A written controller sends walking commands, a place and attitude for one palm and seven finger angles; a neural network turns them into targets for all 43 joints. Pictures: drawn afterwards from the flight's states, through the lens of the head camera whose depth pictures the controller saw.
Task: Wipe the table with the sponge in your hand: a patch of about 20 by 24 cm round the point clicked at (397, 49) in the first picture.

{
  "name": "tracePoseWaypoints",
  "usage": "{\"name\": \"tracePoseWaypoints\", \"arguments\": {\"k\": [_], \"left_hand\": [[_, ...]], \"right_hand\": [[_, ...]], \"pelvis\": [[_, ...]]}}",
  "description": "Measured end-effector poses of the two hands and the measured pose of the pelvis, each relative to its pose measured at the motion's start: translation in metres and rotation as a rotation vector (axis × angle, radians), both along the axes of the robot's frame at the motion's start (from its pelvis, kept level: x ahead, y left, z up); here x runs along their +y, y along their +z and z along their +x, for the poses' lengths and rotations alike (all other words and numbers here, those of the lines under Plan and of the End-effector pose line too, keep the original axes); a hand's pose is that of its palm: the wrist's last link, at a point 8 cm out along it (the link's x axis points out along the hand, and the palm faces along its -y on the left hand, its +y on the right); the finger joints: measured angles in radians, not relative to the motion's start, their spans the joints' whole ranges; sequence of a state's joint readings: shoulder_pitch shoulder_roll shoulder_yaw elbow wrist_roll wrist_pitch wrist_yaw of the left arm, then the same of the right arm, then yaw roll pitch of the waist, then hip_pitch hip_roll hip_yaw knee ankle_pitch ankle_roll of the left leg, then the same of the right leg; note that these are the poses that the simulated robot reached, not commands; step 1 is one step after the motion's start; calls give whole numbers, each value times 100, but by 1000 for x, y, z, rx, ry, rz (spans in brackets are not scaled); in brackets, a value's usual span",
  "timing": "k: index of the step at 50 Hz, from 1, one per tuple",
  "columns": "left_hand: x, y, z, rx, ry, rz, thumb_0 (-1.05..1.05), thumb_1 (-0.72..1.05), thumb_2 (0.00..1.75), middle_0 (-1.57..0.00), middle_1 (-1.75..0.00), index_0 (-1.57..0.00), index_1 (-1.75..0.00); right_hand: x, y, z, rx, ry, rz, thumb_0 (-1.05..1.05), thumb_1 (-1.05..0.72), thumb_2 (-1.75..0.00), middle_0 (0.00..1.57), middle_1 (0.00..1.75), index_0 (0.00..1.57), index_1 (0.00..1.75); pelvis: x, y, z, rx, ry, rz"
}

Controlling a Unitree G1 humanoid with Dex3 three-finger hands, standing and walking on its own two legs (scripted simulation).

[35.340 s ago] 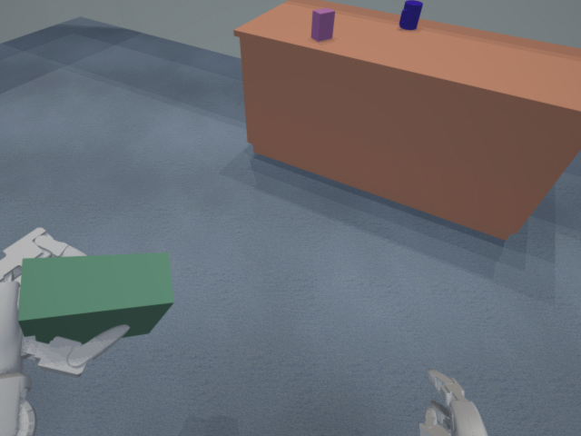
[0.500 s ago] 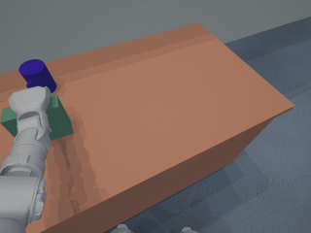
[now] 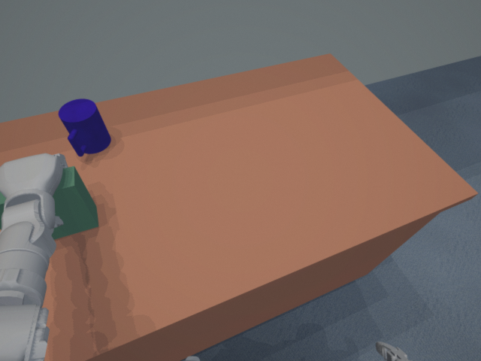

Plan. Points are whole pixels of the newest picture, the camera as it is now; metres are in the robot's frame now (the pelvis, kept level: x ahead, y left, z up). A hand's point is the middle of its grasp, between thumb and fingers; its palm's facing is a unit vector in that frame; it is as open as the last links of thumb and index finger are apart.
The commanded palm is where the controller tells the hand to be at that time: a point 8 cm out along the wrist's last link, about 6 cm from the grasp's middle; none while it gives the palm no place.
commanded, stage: wipe back along the first lane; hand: left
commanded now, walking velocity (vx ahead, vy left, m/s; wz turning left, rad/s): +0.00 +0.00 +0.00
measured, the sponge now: (52, 214) +0.36 +0.37 -0.02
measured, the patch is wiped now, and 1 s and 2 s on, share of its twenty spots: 1.00 1.00 1.00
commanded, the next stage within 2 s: lift the sponge slowly off the table in 1.72 s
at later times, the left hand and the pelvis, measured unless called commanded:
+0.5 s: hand (44, 219) +0.33 +0.35 +0.02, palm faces -0.07 +0.01 -1.00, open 9.5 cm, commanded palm +0.29 +0.33 +0.05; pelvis +0.00 +0.00 +0.00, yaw +0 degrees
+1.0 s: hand (40, 242) +0.29 +0.34 +0.02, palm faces -0.05 -0.01 -1.00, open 9.5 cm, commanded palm +0.24 +0.32 +0.05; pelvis +0.00 +0.00 +0.01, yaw +0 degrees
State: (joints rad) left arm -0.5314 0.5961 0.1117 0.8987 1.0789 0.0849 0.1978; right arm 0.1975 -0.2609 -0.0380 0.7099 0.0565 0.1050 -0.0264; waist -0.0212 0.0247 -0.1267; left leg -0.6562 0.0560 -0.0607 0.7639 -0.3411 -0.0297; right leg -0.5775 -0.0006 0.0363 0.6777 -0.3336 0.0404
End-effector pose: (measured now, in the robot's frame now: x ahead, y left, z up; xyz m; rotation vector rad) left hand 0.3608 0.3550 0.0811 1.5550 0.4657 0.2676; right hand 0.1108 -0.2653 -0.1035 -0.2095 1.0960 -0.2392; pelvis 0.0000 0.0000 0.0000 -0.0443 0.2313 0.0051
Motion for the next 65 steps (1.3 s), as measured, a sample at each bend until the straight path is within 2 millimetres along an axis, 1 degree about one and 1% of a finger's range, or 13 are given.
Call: {"name": "tracePoseWaypoints", "arguments": {"k": [4, 8, 13, 17, 23, 33, 44, 52, 59, 65], "left_hand": [[2, -1, -1, 1, -4, 3, -1, -50, 113, -77, -139, -79, -143], [1, -1, -4, -12, -6, 13, -1, -49, 113, -77, -139, -79, -143], [-4, -1, -17, -42, 2, 17, -1, -48, 112, -76, -140, -78, -144], [-9, -1, -29, -58, 11, 18, -1, -47, 111, -75, -140, -77, -144], [-15, -2, -43, -59, 19, 21, -2, -46, 110, -75, -140, -76, -145], [-19, -2, -61, -62, 17, 17, -2, -46, 110, -74, -141, -76, -145], [-24, -2, -77, -67, 23, 11, -2, -45, 110, -73, -141, -75, -146], [-27, -2, -93, -74, 16, 0, -1, -45, 110, -73, -142, -75, -146], [-31, -2, -112, -84, 11, -1, 0, -45, 110, -73, -142, -75, -146], [-36, -2, -125, -88, 12, -2, 0, -45, 110, -73, -142, -75, -147]], "right_hand": [[2, -2, 3, 6, 7, 5, 1, -90, -89, 20, 30, 20, 30], [3, -3, 1, 11, -5, 17, 1, -90, -89, 20, 30, 20, 30], [5, -5, -3, 10, -20, 36, 1, -90, -89, 20, 30, 20, 30], [8, -5, 0, -3, -13, 44, 1, -90, -89, 20, 30, 20, 30], [13, 0, 14, -50, 19, 49, 1, -90, -89, 20, 30, 20, 30], [18, 11, 42, -142, 69, 46, 1, -90, -89, 20, 30, 20, 30], [20, 14, 52, -168, 84, 48, 1, -90, -89, 20, 30, 20, 30], [21, 16, 60, -192, 85, 50, 1, -90, -89, 20, 30, 20, 30], [24, 21, 73, -233, 99, 54, 1, -90, -89, 20, 30, 20, 30], [31, 26, 88, -273, 122, 62, 1, -90, -89, 20, 30, 20, 30]], "pelvis": [[0, 0, 1, 3, 1, 0], [0, 0, 3, 5, -5, 0], [2, 1, 5, -8, -8, 0], [3, 2, 5, -27, -4, 2], [2, 3, 1, -51, 4, 6], [1, 3, -3, -67, 7, 10], [-1, 5, 0, -82, 7, 12], [-1, 6, 6, -98, 2, 14], [1, 7, 9, -111, 0, 16], [2, 8, 9, -120, 2, 17]]}}
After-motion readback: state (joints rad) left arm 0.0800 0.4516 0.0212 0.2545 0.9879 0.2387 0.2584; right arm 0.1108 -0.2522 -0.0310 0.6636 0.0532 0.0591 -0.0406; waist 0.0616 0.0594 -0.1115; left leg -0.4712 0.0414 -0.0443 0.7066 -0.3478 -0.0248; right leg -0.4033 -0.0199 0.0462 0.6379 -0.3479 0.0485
